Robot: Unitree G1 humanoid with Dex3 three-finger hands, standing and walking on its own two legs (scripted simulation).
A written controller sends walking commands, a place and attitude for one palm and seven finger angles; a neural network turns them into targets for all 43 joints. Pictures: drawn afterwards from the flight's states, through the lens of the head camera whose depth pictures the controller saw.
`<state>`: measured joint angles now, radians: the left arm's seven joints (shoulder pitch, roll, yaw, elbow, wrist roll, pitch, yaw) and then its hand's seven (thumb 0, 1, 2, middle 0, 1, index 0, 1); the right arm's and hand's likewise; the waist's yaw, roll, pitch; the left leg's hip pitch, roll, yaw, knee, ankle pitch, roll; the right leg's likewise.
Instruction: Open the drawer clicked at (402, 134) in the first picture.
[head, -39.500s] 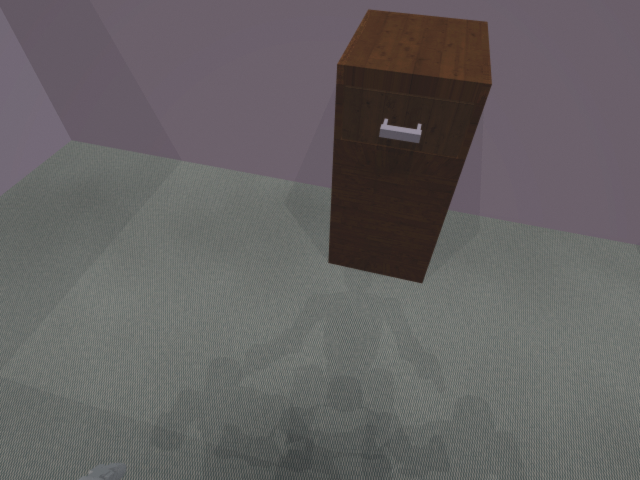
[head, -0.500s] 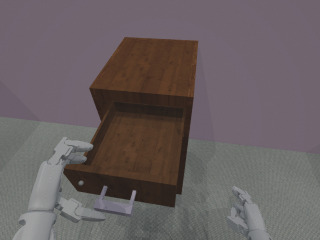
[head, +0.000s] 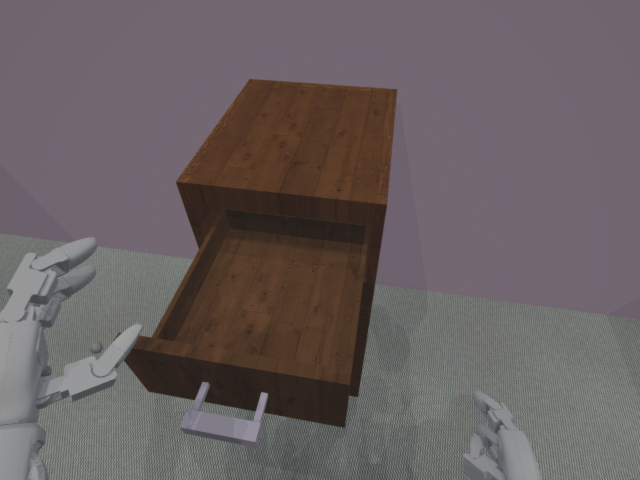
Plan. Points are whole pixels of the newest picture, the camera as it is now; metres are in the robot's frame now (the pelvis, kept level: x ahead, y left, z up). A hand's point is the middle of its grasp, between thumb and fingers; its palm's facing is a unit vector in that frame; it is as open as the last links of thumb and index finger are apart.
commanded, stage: draw the hand back to the body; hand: left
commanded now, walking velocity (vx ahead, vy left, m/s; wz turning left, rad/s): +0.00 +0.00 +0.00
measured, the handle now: (227, 411) +0.23 +0.17 -0.09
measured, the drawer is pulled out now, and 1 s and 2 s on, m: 0.30 0.30 0.30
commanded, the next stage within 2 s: step back with the hand held close in 0.36 s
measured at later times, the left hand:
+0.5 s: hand (87, 353) +0.18 +0.24 +0.16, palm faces +0.42 -0.81 -0.41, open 7.4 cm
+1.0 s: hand (39, 413) +0.12 +0.25 +0.16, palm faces +0.41 -0.81 -0.42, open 7.4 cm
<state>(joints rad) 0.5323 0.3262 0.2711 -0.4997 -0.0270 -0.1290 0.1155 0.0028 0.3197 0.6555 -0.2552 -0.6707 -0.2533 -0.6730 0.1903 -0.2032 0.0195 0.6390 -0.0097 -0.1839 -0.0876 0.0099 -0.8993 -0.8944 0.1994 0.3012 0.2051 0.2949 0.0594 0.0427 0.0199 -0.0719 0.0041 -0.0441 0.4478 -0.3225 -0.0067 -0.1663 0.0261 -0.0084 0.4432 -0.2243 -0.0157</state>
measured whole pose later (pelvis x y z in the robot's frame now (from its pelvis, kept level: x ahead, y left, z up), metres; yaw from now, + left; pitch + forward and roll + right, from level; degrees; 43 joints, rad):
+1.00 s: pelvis -0.06 +0.00 -0.01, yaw +1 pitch +1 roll -1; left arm 0.63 0.39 0.38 -0.62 -0.01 -0.21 0.18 0.02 0.89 0.90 -0.22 -0.30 -0.21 -0.30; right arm 0.22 -0.18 0.02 0.55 -0.03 -0.11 -0.08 0.01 -0.90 -0.89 0.20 0.30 0.21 0.29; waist -0.02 -0.05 -0.03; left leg -0.35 -0.01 -0.06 0.65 -0.32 0.00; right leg -0.40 0.01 -0.03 0.58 -0.19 -0.01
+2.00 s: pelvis -0.24 +0.00 -0.01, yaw +2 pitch -1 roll +0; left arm 0.56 0.38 0.35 -0.57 0.00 -0.25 0.15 0.01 0.89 0.90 -0.21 -0.30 -0.21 -0.30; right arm 0.23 -0.20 0.01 0.60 -0.03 -0.14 -0.06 0.01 -0.90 -0.89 0.20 0.30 0.21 0.30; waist -0.03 -0.09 -0.03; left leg -0.30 0.03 0.04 0.60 -0.27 0.01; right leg -0.50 -0.01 -0.02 0.70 -0.32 0.01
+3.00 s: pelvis -0.27 -0.01 +0.00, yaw +1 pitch -2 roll +0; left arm 0.29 0.20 0.00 0.98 0.02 0.04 0.02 0.00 0.99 0.90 -0.21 -0.30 -0.21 -0.30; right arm 0.26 -0.18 0.03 0.97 -0.02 0.02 -0.01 0.00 -0.90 -0.89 0.20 0.30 0.20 0.29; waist 0.00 -0.06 0.08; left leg -0.20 0.00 0.02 0.46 -0.22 0.02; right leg -0.19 0.01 -0.08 0.43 -0.20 -0.03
